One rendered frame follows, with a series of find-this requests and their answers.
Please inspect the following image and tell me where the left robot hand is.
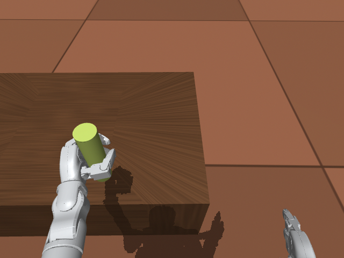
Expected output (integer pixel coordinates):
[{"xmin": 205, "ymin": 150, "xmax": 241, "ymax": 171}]
[{"xmin": 60, "ymin": 133, "xmax": 116, "ymax": 184}]

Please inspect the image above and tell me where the right robot hand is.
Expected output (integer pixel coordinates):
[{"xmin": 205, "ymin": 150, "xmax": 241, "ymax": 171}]
[{"xmin": 283, "ymin": 209, "xmax": 316, "ymax": 258}]

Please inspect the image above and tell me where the can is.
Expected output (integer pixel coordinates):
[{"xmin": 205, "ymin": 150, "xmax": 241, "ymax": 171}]
[{"xmin": 73, "ymin": 123, "xmax": 112, "ymax": 182}]

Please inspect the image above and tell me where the left robot arm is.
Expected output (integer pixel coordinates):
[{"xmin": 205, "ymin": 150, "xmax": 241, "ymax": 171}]
[{"xmin": 41, "ymin": 180, "xmax": 90, "ymax": 258}]

